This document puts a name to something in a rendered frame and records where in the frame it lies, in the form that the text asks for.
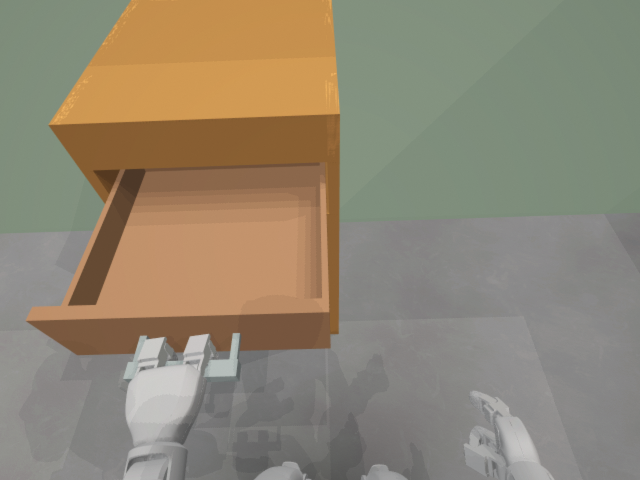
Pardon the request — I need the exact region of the left robot forearm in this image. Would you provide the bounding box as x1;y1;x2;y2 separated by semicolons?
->
123;442;188;480

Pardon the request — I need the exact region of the robot shin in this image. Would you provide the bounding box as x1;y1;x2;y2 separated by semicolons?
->
368;465;389;474
282;462;301;471

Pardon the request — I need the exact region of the handle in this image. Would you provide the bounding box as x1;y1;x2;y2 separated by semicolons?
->
123;333;241;383

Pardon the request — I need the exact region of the robot left hand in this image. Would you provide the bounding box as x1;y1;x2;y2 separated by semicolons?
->
125;334;219;447

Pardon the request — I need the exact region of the robot right hand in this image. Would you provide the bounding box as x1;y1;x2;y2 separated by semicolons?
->
464;391;541;480

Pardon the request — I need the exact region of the cabinet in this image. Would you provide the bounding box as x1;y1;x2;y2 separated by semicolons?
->
49;0;340;334

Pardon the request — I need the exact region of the left robot shin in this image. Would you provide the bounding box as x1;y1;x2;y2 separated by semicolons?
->
282;462;301;471

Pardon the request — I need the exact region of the right robot shin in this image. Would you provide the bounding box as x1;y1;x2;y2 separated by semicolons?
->
368;465;389;474

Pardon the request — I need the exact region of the drawer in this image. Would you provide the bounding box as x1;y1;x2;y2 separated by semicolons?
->
26;162;331;355

